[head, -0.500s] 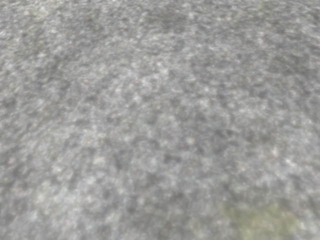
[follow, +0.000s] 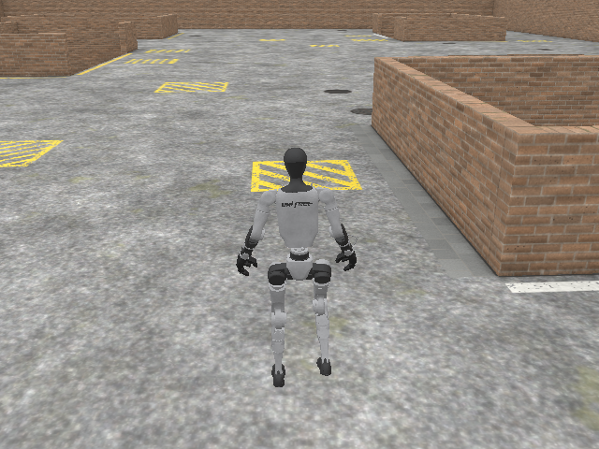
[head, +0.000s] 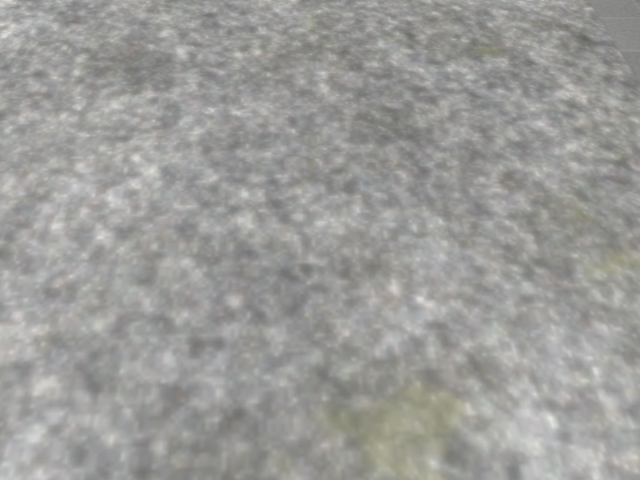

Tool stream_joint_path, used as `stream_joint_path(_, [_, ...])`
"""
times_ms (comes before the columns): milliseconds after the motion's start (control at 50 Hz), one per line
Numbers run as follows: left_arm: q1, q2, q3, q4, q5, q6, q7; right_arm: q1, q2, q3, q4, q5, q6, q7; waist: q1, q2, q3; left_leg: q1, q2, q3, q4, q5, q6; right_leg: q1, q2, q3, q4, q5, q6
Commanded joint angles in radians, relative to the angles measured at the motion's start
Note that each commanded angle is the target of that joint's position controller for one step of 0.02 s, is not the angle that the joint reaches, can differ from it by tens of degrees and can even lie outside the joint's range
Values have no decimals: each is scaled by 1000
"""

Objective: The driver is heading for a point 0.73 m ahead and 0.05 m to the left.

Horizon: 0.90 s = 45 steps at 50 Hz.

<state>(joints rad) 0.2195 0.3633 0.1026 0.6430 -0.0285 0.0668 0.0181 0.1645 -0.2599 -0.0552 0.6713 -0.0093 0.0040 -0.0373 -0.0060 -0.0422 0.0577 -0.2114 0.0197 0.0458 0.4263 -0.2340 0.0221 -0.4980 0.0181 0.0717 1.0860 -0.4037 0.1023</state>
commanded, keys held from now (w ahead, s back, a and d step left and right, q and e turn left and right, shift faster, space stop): w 1.00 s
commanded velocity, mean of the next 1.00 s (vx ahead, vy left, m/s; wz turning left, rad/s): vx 0.41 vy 0.00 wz -0.13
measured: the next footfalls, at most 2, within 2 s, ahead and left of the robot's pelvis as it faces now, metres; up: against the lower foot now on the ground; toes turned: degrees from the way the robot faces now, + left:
right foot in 0.20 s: +0.05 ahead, -0.15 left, +0.00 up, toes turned -4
left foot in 0.66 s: +0.43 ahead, +0.04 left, +0.00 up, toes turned -4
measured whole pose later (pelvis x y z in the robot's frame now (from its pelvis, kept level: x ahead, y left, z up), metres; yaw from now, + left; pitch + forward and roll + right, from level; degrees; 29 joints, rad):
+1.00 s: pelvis +0.42 -0.04 +0.00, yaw -5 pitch +1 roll +2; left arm 0.15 0.29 0.04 0.71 0.00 -0.07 0.00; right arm 0.35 -0.28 -0.04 0.81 0.01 -0.09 0.02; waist -0.06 -0.04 0.03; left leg -0.06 -0.08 0.05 0.22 -0.18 0.07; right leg -0.68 -0.13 0.05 0.78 -0.01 0.03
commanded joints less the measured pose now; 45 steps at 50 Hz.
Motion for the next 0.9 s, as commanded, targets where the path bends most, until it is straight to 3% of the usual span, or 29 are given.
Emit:
stream_joint_path(20, [-120, 36, -8, -128, 8, -31, -13, 58, -203, -57, -41, 9, -11, -4, -75, 212, -88, 203, 256, -247, -212, -138, 202, -123, -42, -33, -137, -12, -6])
stream_joint_path(100, [-83, 13, -26, -104, 13, -58, -30, 47, -227, -60, -26, 30, -27, 26, -51, 207, -50, 60, 249, -182, -244, -162, 193, 102, -32, -102, -385, -33, -70])
stream_joint_path(140, [-22, 13, -26, -71, 9, -70, -35, 45, -229, -56, -9, 46, -34, 42, -7, 185, -36, -1, 243, -155, -211, -156, 181, 242, -15, -128, -560, 84, -108])
stream_joint_path(160, [38, 11, -25, -41, 9, -75, -37, 41, -217, -50, -2, 52, -35, 48, 27, 167, -38, -58, 230, -131, -162, -150, 165, 356, 3, -148, -659, 158, -127])
stream_joint_path(180, [118, 30, -15, -8, 6, -76, -32, 53, -174, -33, 7, 46, -41, 53, 64, 132, -67, -143, 201, -95, -75, -135, 131, 509, 11, -134, -689, 152, -142])
stream_joint_path(200, [229, 69, -3, 14, 4, -79, -24, 31, -97, -4, -2, 24, -50, 62, 114, 23, -122, -263, 129, -6, 155, -152, 62, 675, -110, 38, -727, 129, -174])
stream_joint_path(220, [260, 207, 21, -8, 14, -84, -18, -9, -51, 13, -76, 0, -70, 67, 102, -234, -139, -550, 4, 65, 488, -331, -22, 766, -359, 463, -809, 11, -317])
stream_joint_path(240, [257, 182, 20, -6, 19, -105, -26, -55, -153, -17, -87, 36, -82, 59, 134, -140, -90, -642, 24, -48, 663, -376, -20, 655, -424, 588, -876, -123, -428])
stream_joint_path(260, [207, 117, -3, -9, 19, -123, -29, -42, -187, -30, -80, 57, -87, 62, 101, -123, -6, -689, 70, -83, 701, -273, -3, 619, -382, 507, -896, -194, -408])
stream_joint_path(280, [171, 76, -17, -9, 21, -136, -31, -27, -185, -30, -61, 52, -90, 65, 83, -118, 32, -689, 90, -84, 693, -174, 8, 586, -329, 419, -910, -162, -375])
stream_joint_path(320, [116, 53, -30, -15, 25, -139, -28, -19, -179, -33, -45, 23, -95, 70, 50, -92, 51, -647, 109, -85, 632, -30, -5, 536, -269, 289, -935, 60, -331])
stream_joint_path(380, [120, 55, -30, -3, 29, -142, -18, -25, -131, -18, -33, 18, -94, 78, 41, -51, 21, -595, 93, -52, 539, 117, -45, 508, -227, 154, -951, 320, -321])
stream_joint_path(440, [147, 70, -27, 27, 26, -141, -11, -112, -89, 2, -54, 22, -94, 81, 66, -46, 36, -507, 63, -31, 331, 244, -63, 453, -191, 61, -959, 398, -300])
stream_joint_path(500, [203, 92, -21, 66, 17, -142, -8, -208, -80, 13, -83, 30, -100, 95, 96, -42, 68, -442, 35, -16, 186, 316, -47, 440, -209, 45, -976, 379, -297])
stream_joint_path(580, [218, 107, -12, 107, 6, -133, -6, -226, -109, 6, -98, 30, -108, 111, 64, -43, 68, -416, 20, -37, 94, 265, 13, 555, -267, 48, -914, 507, -272])
stream_joint_path(620, [210, 130, -5, 114, 11, -124, -3, -155, -143, -8, -85, 24, -105, 102, 18, -71, -10, -291, -28, -1, 99, 185, 49, 604, -262, 34, -795, 830, -250])
stream_joint_path(640, [201, 131, -6, 116, 16, -115, 0, -39, -175, -26, -57, 24, -101, 91, -49, -76, -97, -130, -63, 31, 92, 173, 79, 596, -233, 7, -643, 1013, -232])
stream_joint_path(660, [205, 114, -15, 112, 24, -111, 4, 116, -212, -44, -21, 25, -94, 77, -124, -66, -207, 133, -33, 8, 116, 201, 113, 474, -191, -18, -433, 1002, -199])
stream_joint_path(680, [312, 11, -46, 81, 37, -120, -2, 249, -311, -65, -4, -2, -90, 66, -107, 135, -394, 566, 239, -372, 143, 134, 249, 107, -81, -42, -33, 592, -141])
stream_joint_path(700, [364, -37, -65, 105, 23, -139, -9, 293, -274, -54, 20, 8, -91, 77, -92, 295, -536, 680, 373, -783, -48, -105, 332, -69, 68, 80, 187, -177, -114])
stream_joint_path(720, [223, 75, -36, 84, -11, -153, -18, 239, -203, -34, 19, 21, -91, 72, -115, 213, -365, 562, 336, -723, -123, -226, 275, -184, 7, 106, 266, -157, -122])
stream_joint_path(740, [134, 92, -33, 52, -23, -162, -21, 161, -185, -28, 15, 24, -88, 66, -91, 155, -209, 399, 308, -582, -152, -194, 242, -218, -49, 54, 236, -63, -133])
stream_joint_path(760, [87, 79, -37, 44, -9, -167, -17, 105, -168, -22, 12, 18, -87, 64, -59, 81, -122, 247, 272, -483, -177, -92, 228, -194, -94, 23, 180, 18, -134])
stream_joint_path(780, [88, 68, -34, 48, 5, -163, -15, 70, -150, -17, 6, 3, -91, 66, -23, 84, -79, 138, 233, -405, -206, 6, 220, -142, -127, 21, 130, 76, -132])
stream_joint_path(800, [121, 50, -35, 60, 8, -154, -16, 52, -136, -13, 4, -6, -96, 66, 6, 109, -83, 77, 210, -364, -238, 44, 223, -84, -145, 27, 111, 111, -127])
stream_joint_path(840, [153, 13, -43, 76, 12, -135, -12, 46, -134, -14, 18, 5, -111, 67, 31, 119, -74, 15, 197, -295, -285, 108, 244, -58, -156, 11, 67, 130, -107])
stream_joint_path(900, [55, 2, -48, 40, 29, -127, -4, 70, -157, -20, 47, 10, -120, 61, 19, 103, -13, -12, 184, -213, -328, 175, 249, -136, -173, -2, -73, 245, -71])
